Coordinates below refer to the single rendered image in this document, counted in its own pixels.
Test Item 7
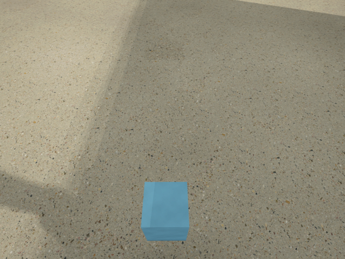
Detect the carton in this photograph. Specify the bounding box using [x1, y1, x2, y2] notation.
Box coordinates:
[141, 182, 189, 241]

